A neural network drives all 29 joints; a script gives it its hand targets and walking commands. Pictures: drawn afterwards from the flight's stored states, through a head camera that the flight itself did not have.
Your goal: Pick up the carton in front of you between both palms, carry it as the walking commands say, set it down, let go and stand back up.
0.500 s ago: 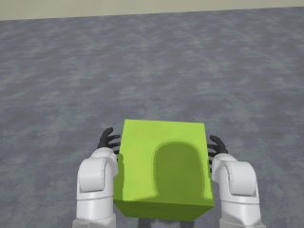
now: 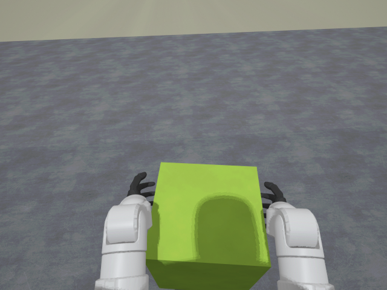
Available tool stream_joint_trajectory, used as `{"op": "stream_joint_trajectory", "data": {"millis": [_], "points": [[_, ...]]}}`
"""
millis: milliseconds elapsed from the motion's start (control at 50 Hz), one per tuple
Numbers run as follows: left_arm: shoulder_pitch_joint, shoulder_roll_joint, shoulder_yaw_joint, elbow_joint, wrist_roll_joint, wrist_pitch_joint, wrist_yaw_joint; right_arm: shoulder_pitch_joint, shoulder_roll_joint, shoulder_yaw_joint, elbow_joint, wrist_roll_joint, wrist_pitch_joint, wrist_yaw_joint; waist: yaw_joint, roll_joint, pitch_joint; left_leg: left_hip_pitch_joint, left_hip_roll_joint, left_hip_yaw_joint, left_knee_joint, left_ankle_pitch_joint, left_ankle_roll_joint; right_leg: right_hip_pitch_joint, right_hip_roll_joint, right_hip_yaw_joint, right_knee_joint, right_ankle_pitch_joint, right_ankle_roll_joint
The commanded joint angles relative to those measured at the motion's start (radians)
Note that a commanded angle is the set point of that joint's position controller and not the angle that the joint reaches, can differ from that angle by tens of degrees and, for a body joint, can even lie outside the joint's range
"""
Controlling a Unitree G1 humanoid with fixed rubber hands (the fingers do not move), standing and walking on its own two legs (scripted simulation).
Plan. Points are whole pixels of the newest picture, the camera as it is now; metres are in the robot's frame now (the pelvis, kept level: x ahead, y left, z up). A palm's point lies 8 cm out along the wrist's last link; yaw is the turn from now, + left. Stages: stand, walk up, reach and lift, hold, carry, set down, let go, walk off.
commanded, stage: carry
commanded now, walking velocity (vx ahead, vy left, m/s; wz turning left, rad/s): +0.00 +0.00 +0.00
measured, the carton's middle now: (205, 231) +0.30 +0.00 -0.02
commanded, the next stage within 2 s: hold in 0.78 s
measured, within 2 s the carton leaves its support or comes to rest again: neither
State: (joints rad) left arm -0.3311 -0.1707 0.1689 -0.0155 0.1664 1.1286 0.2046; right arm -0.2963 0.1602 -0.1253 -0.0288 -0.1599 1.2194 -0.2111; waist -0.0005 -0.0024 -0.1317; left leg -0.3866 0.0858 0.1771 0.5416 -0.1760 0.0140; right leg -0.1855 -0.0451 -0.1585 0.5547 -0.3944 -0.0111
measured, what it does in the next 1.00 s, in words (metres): stands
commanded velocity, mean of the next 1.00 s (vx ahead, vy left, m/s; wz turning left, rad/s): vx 0.00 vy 0.00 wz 0.00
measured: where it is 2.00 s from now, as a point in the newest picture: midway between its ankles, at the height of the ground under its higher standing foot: outside the picture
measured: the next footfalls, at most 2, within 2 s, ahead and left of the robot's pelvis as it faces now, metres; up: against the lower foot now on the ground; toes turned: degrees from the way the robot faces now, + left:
none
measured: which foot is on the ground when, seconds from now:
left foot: down 0.00-1.00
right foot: down 0.00-1.00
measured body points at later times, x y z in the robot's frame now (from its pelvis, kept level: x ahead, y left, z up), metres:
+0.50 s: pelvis -0.02 -0.01 +0.00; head -0.05 +0.00 +0.45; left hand +0.29 +0.15 +0.04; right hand +0.27 -0.15 +0.02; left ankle +0.07 +0.12 -0.73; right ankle -0.06 -0.10 -0.73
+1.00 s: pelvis -0.03 +0.00 +0.01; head -0.05 +0.01 +0.46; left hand +0.29 +0.12 +0.04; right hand +0.25 -0.18 +0.03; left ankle +0.06 +0.13 -0.73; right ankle -0.06 -0.10 -0.73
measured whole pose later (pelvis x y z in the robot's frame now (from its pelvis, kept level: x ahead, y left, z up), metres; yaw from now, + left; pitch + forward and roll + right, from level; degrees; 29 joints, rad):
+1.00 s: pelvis -0.03 +0.00 +0.01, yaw -6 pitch -6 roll +0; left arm -0.25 -0.15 0.19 0.20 0.27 0.68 0.01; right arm -0.25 0.15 -0.19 0.28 -0.26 0.69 -0.04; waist 0.01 -0.03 0.04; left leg -0.18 0.03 -0.03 0.37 -0.10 -0.04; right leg -0.04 0.02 -0.02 0.42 -0.28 -0.03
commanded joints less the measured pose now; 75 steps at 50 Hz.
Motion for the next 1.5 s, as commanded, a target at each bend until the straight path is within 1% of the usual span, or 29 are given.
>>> {"op": "stream_joint_trajectory", "data": {"millis": [0, 120, 240, 300, 380, 460, 520, 600, 680, 760, 780, 800, 820, 840, 860, 880, 900, 920, 940, 960, 1000, 1040, 1080, 1140, 1260, 1320, 1380, 1440, 1480], "points": [[-0.417, -1.104, -0.662, 0.108, -0.422, 0.001, -0.437, -0.637, 1.056, 0.661, -0.059, 0.447, -0.108, 0.416, -0.001, 0.001, -0.176, 0.18, 0.084, -0.109, -0.057, 0.156, 0.009, -0.08, -0.111, 0.098, -0.131, 0.174, -0.012], [-0.39, -1.095, -0.653, 0.126, -0.387, -0.099, -0.442, -0.619, 1.043, 0.656, -0.046, 0.419, -0.207, 0.427, 0.001, 0.004, -0.19, 0.187, 0.086, -0.109, -0.063, 0.151, 0.008, -0.087, -0.109, 0.099, -0.131, 0.163, -0.015], [-0.323, -1.055, -0.619, 0.163, -0.322, -0.204, -0.447, -0.553, 1.006, 0.624, -0.006, 0.36, -0.313, 0.433, 0.003, 0.006, -0.207, 0.19, 0.087, -0.108, -0.061, 0.168, 0.009, -0.081, -0.106, 0.099, -0.118, 0.188, -0.017], [-0.297, -1.037, -0.59, 0.192, -0.278, -0.266, -0.449, -0.527, 0.985, 0.595, 0.022, 0.32, -0.376, 0.435, 0.005, 0.005, -0.206, 0.188, 0.088, -0.108, -0.062, 0.164, 0.008, -0.083, -0.106, 0.102, -0.116, 0.19, -0.019], [-0.287, -0.986, -0.548, 0.202, -0.208, -0.349, -0.439, -0.509, 0.933, 0.549, 0.042, 0.25, -0.46, 0.425, 0.005, 0.005, -0.207, 0.188, 0.088, -0.108, -0.061, 0.162, 0.007, -0.084, -0.107, 0.105, -0.112, 0.192, -0.022], [-0.318, -0.935, -0.459, 0.278, -0.131, -0.427, -0.432, -0.522, 0.879, 0.458, 0.134, 0.169, -0.539, 0.419, 0.003, 0.008, -0.198, 0.183, 0.088, -0.112, -0.065, 0.134, 0.005, -0.1, -0.108, 0.112, -0.121, 0.157, -0.027], [-0.346, -0.933, -0.426, 0.325, -0.104, -0.474, -0.432, -0.549, 0.882, 0.426, 0.183, 0.141, -0.588, 0.42, 0.003, 0.008, -0.201, 0.182, 0.088, -0.111, -0.064, 0.139, 0.003, -0.101, -0.108, 0.112, -0.119, 0.162, -0.03], [-0.345, -0.948, -0.431, 0.342, -0.104, -0.492, -0.435, -0.55, 0.904, 0.432, 0.201, 0.14, -0.607, 0.423, 0.004, 0.006, -0.218, 0.188, 0.088, -0.107, -0.057, 0.171, 0.003, -0.087, -0.107, 0.109, -0.104, 0.199, -0.029], [-0.309, -0.953, -0.483, 0.293, -0.138, -0.458, -0.433, -0.514, 0.915, 0.485, 0.153, 0.174, -0.572, 0.421, 0.004, 0.005, -0.231, 0.191, 0.086, -0.103, -0.049, 0.207, 0.005, -0.073, -0.105, 0.104, -0.091, 0.236, -0.026], [-0.28, -0.927, -0.483, 0.274, -0.137, -0.425, -0.428, -0.477, 0.89, 0.489, 0.139, 0.177, -0.537, 0.416, 0.003, 0.004, -0.225, 0.183, 0.087, -0.103, -0.044, 0.216, 0.005, -0.074, -0.107, 0.103, -0.088, 0.245, -0.026], [-0.207, -0.953, -0.469, 0.26, -0.136, -0.427, -0.435, -0.399, 0.913, 0.452, 0.196, 0.161, -0.55, 0.429, 0.013, -0.099, -0.061, 0.483, -0.192, -0.215, -0.07, 0.309, 0.024, -0.179, 0.068, 0.264, -0.228, 0.449, -0.027], [-0.226, -0.93, -0.473, 0.213, -0.135, -0.444, -0.43, -0.43, 0.896, 0.459, 0.161, 0.145, -0.578, 0.423, 0.015, -0.099, -0.112, 0.566, -0.168, -0.242, -0.076, 0.308, 0.019, -0.157, 0.056, 0.281, -0.236, 0.436, -0.023], [-0.273, -0.94, -0.498, 0.202, -0.136, -0.446, -0.435, -0.433, 0.908, 0.451, 0.165, 0.137, -0.59, 0.421, 0.006, -0.071, -0.098, 0.552, -0.176, -0.237, -0.083, 0.327, 0.012, -0.139, 0.062, 0.28, -0.247, 0.429, -0.028], [-0.279, -0.943, -0.504, 0.211, -0.139, -0.449, -0.434, -0.463, 0.907, 0.451, 0.153, 0.145, -0.6, 0.416, -0.004, -0.071, -0.106, 0.59, -0.177, -0.23, -0.083, 0.356, 0.013, -0.141, 0.067, 0.28, -0.249, 0.448, -0.025], [-0.294, -0.926, -0.511, 0.182, -0.147, -0.455, -0.439, -0.428, 0.904, 0.442, 0.176, 0.136, -0.604, 0.408, -0.008, -0.079, -0.092, 0.54, -0.178, -0.24, -0.096, 0.35, -0.001, -0.052, 0.071, 0.276, -0.251, 0.448, -0.03], [-0.304, -0.924, -0.526, 0.183, -0.149, -0.458, -0.443, -0.431, 0.897, 0.437, 0.167, 0.127, -0.61, 0.405, -0.016, -0.054, -0.107, 0.506, -0.188, -0.238, -0.102, 0.353, -0.012, 0.01, 0.079, 0.279, -0.243, 0.497, -0.024], [-0.313, -0.924, -0.532, 0.185, -0.151, -0.461, -0.44, -0.461, 0.902, 0.443, 0.162, 0.138, -0.614, 0.403, -0.019, -0.047, -0.132, 0.53, -0.192, -0.231, -0.106, 0.333, -0.013, 0.005, 0.082, 0.279, -0.249, 0.465, -0.02], [-0.325, -0.919, -0.53, 0.182, -0.146, -0.464, -0.443, -0.459, 0.906, 0.444, 0.184, 0.135, -0.613, 0.406, -0.009, -0.058, -0.111, 0.495, -0.195, -0.236, -0.118, 0.287, -0.016, 0.021, 0.084, 0.273, -0.257, 0.409, -0.016], [-0.319, -0.926, -0.525, 0.202, -0.137, -0.464, -0.442, -0.484, 0.909, 0.449, 0.178, 0.141, -0.614, 0.413, -0.002, -0.036, -0.104, 0.491, -0.201, -0.228, -0.121, 0.274, -0.016, 0.007, 0.087, 0.274, -0.257, 0.402, -0.011], [-0.305, -0.935, -0.514, 0.224, -0.127, -0.464, -0.438, -0.511, 0.914, 0.463, 0.18, 0.157, -0.613, 0.422, 0.012, -0.027, -0.112, 0.513, -0.2, -0.224, -0.125, 0.262, -0.01, -0.017, 0.089, 0.273, -0.26, 0.376, -0.008], [-0.288, -0.939, -0.488, 0.256, -0.103, -0.464, -0.434, -0.527, 0.918, 0.474, 0.199, 0.169, -0.61, 0.437, 0.037, -0.028, -0.089, 0.502, -0.2, -0.222, -0.134, 0.218, -0.009, -0.025, 0.089, 0.268, -0.268, 0.317, -0.004], [-0.279, -0.951, -0.462, 0.3, -0.085, -0.462, -0.437, -0.55, 0.916, 0.469, 0.214, 0.169, -0.607, 0.451, 0.044, -0.025, -0.068, 0.507, -0.198, -0.221, -0.143, 0.186, -0.005, -0.059, 0.091, 0.264, -0.273, 0.271, -0.005], [-0.285, -0.959, -0.449, 0.325, -0.077, -0.461, -0.443, -0.558, 0.917, 0.457, 0.229, 0.164, -0.605, 0.459, 0.042, -0.021, -0.06, 0.521, -0.193, -0.222, -0.149, 0.172, -0.007, -0.08, 0.095, 0.26, -0.276, 0.236, -0.009], [-0.307, -0.972, -0.444, 0.344, -0.08, -0.459, -0.454, -0.568, 0.921, 0.437, 0.243, 0.155, -0.605, 0.464, 0.029, -0.012, -0.064, 0.564, -0.184, -0.226, -0.156, 0.168, -0.01, -0.117, 0.101, 0.255, -0.278, 0.201, -0.018], [-0.366, -0.983, -0.462, 0.332, -0.101, -0.454, -0.47, -0.572, 0.93, 0.399, 0.268, 0.138, -0.607, 0.468, 0.005, 0.005, -0.086, 0.631, -0.162, -0.242, -0.173, 0.152, -0.025, -0.152, 0.116, 0.25, -0.279, 0.151, -0.033], [-0.423, -1.01, -0.448, 0.356, -0.104, -0.454, -0.467, -0.612, 0.904, 0.351, 0.318, 0.111, -0.617, 0.481, -0.011, 0.02, -0.074, 0.631, -0.148, -0.259, -0.184, 0.076, -0.036, -0.17, 0.123, 0.247, -0.268, 0.101, -0.046], [-0.493, -1.025, -0.372, 0.441, -0.071, -0.47, -0.458, -0.691, 0.872, 0.272, 0.42, 0.061, -0.647, 0.504, -0.005, 0.03, -0.037, 0.593, -0.131, -0.283, -0.187, -0.049, -0.041, -0.205, 0.124, 0.244, -0.233, 0.045, -0.057], [-0.565, -1.004, -0.237, 0.554, -0.005, -0.503, -0.437, -0.782, 0.827, 0.163, 0.537, -0.019, -0.694, 0.516, 0.011, 0.038, -0.011, 0.532, -0.12, -0.305, -0.166, -0.127, -0.041, -0.259, 0.126, 0.238, -0.173, 0.016, -0.061], [-0.596, -0.961, -0.134, 0.618, 0.048, -0.531, -0.413, -0.816, 0.785, 0.081, 0.607, -0.081, -0.727, 0.51, 0.022, 0.038, 0.001, 0.489, -0.119, -0.308, -0.137, -0.141, -0.039, -0.312, 0.126, 0.235, -0.13, 0.005, -0.061]]}}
